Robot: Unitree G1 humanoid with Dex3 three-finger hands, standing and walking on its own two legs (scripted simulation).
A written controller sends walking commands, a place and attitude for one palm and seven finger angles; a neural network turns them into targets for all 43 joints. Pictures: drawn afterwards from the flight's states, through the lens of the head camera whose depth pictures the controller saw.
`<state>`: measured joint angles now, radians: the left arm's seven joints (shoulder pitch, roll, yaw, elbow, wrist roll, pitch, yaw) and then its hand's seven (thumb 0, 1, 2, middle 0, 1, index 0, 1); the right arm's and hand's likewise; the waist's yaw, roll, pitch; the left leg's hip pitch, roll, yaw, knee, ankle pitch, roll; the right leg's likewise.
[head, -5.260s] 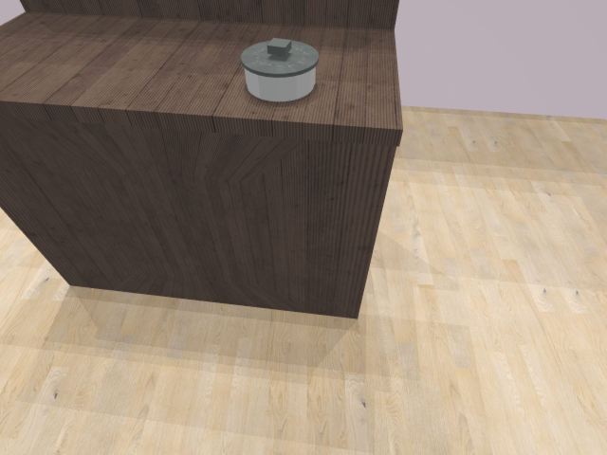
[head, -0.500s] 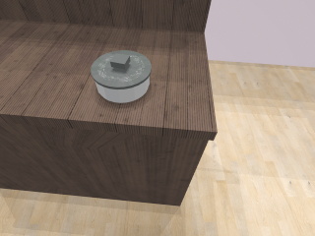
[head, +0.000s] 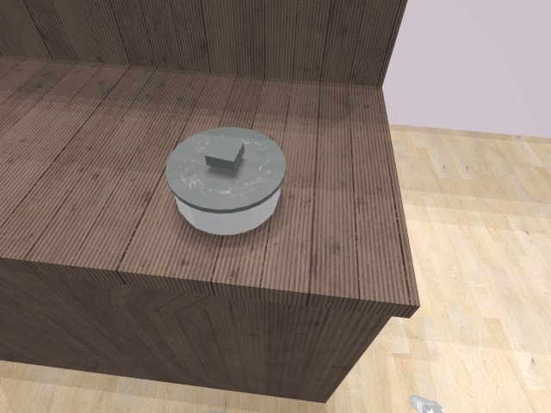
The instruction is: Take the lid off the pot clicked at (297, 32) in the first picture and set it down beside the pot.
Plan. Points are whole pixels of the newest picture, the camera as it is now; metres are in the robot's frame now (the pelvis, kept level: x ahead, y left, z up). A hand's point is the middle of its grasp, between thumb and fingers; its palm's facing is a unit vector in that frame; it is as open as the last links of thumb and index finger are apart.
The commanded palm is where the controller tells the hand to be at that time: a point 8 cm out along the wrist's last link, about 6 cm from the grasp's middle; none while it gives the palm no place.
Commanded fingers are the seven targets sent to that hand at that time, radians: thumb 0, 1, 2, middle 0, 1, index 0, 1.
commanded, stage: come to a stop and stand still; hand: left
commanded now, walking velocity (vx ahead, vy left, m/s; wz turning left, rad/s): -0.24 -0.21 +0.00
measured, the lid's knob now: (225, 153) +0.41 +0.12 +0.17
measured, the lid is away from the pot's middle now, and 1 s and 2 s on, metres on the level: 0.00 0.00 0.00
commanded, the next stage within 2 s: look again from close up in 0.78 s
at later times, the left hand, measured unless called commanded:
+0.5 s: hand out of the picture +0.04 +0.14 -0.14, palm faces +0.00 -0.96 -0.28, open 7.4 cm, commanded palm none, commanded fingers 0.00 0.90 0.90 -0.20 -0.30 -0.20 -0.30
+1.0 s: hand out of the picture -0.01 +0.15 -0.16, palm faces +0.02 -0.97 -0.22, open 7.4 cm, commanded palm none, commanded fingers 0.00 0.90 0.90 -0.20 -0.30 -0.20 -0.30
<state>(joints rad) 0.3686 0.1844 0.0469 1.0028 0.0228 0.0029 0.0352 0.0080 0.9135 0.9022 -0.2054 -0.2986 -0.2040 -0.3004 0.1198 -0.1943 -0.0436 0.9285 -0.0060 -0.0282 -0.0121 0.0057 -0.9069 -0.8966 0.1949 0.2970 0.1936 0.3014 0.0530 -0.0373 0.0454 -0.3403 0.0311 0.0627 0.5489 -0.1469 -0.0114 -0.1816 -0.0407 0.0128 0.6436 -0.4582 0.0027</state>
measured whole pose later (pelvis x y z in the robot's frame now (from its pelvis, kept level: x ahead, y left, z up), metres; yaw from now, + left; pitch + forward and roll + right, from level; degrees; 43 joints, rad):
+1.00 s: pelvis -0.02 -0.04 +0.02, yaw +0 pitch +1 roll +0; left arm 0.30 0.18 0.00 1.04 0.00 0.00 0.03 0.01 0.91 0.90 -0.20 -0.30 -0.20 -0.30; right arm 0.32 -0.14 0.02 1.07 -0.01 -0.01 -0.03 0.01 -0.90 -0.90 0.20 0.30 0.20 0.30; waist 0.00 0.00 0.01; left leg -0.17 0.02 0.04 0.45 -0.30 -0.01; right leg -0.23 0.06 -0.02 0.46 -0.24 -0.06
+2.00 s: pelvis +0.02 -0.01 +0.01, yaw +0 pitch +1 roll +0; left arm 0.27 0.16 0.01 1.06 0.00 -0.01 0.05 0.01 0.91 0.90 -0.20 -0.30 -0.20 -0.30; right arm 0.30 -0.14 0.01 1.11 0.00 -0.03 -0.05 0.01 -0.91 -0.90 0.20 0.30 0.20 0.30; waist 0.00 -0.01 0.03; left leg -0.08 -0.02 0.04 0.41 -0.35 0.03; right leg -0.15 0.02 -0.01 0.46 -0.32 -0.03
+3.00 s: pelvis -0.10 +0.01 -0.01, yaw -1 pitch +0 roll +2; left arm 0.23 0.23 0.02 0.88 0.03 0.06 0.06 0.01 0.91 0.90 -0.20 -0.30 -0.20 -0.30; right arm 0.27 -0.15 -0.03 0.93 -0.02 0.01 -0.01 0.01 -0.91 -0.90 0.19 0.30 0.19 0.30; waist 0.00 -0.09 0.03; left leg -0.25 -0.02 0.05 0.63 -0.39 0.02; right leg -0.48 -0.01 0.05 0.80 -0.41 -0.01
